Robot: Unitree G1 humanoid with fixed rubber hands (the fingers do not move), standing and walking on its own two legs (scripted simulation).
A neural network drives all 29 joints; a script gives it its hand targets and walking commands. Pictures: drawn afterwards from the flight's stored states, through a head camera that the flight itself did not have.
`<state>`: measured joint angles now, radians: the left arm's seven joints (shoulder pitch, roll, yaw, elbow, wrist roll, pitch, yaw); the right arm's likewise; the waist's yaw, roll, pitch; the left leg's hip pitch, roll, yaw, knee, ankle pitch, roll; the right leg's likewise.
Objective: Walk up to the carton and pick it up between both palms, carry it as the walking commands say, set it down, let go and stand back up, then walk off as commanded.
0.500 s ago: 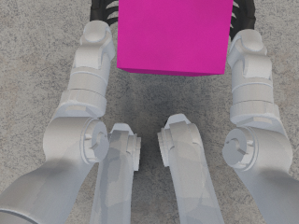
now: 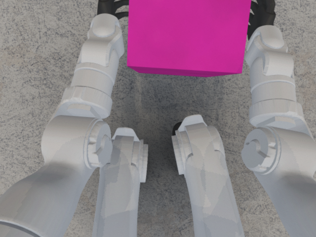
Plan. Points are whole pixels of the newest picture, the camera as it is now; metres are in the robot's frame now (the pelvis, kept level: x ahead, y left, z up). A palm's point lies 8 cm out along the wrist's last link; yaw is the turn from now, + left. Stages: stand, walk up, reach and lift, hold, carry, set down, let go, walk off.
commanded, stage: set down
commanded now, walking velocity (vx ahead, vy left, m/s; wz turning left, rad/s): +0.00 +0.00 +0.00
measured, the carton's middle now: (180, 30) +0.51 -0.11 -0.23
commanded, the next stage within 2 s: none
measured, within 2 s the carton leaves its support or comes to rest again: neither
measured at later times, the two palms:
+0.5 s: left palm (108, 20) +0.54 +0.04 -0.17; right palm (253, 32) +0.48 -0.25 -0.17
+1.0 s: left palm (108, 23) +0.54 +0.05 -0.19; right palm (247, 37) +0.47 -0.25 -0.19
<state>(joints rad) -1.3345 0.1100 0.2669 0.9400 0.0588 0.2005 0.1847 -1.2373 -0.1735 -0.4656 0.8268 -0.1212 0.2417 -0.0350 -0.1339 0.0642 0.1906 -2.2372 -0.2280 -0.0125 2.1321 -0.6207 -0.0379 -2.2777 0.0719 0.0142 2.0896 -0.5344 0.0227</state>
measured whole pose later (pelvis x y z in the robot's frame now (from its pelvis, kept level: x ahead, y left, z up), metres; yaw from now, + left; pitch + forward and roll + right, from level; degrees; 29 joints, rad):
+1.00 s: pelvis +0.00 +0.00 -0.02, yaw +0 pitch +38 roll +0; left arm -1.38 0.17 0.23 1.06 0.03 0.16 0.16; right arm -1.27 -0.21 -0.40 0.93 -0.07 0.20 -0.02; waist -0.14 0.08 0.28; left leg -2.23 -0.19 0.01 2.21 -0.63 -0.02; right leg -2.27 0.02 -0.01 2.16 -0.55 -0.01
